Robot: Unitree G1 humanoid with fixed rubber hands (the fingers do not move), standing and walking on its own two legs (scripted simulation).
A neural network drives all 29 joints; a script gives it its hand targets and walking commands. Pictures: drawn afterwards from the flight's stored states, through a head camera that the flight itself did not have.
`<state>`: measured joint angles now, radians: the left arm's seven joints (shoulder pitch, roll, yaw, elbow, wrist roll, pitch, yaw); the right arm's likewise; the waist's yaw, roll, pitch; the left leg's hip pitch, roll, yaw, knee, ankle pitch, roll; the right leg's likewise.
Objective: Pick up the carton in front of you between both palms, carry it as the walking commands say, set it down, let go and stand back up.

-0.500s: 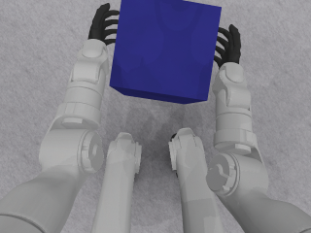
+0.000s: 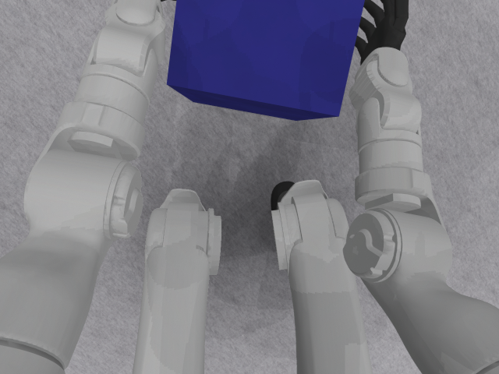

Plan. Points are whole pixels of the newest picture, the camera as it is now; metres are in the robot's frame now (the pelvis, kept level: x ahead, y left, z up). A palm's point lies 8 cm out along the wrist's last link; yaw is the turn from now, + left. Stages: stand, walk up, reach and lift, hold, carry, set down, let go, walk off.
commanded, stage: set down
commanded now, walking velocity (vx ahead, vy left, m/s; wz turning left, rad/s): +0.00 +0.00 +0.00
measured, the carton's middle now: (260, 41) +0.52 -0.04 -0.26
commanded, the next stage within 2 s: none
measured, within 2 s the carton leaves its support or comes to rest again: rests again in 0.32 s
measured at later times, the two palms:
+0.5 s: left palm out of the picture +0.55 +0.10 -0.17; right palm (376, 54) +0.49 -0.19 -0.17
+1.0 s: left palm out of the picture +0.55 +0.11 -0.18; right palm (377, 54) +0.49 -0.19 -0.18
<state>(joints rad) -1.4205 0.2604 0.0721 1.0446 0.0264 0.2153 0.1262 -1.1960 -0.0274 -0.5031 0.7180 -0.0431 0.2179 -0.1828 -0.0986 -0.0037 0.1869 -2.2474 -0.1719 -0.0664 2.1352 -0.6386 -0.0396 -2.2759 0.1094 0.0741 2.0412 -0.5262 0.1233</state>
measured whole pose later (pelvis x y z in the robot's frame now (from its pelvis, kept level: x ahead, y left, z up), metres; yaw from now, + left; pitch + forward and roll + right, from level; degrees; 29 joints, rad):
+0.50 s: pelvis +0.00 +0.00 -0.01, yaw +0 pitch +40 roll -4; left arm -1.49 0.24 0.17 1.17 0.12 0.17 0.05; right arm -1.25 -0.07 -0.58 0.86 -0.13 0.17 -0.09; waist -0.10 0.00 0.23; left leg -2.25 -0.15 -0.05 2.19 -0.64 -0.02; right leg -2.27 0.10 0.07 2.09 -0.53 0.12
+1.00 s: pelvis -0.01 +0.00 -0.02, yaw -1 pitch +38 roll -4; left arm -1.52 0.27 0.21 1.18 0.18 0.14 -0.03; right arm -1.32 -0.12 -0.62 0.97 -0.17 0.14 -0.02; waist -0.09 -0.03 0.28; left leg -2.25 -0.11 -0.04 2.21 -0.63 0.00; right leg -2.26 0.09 0.05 2.10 -0.52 0.11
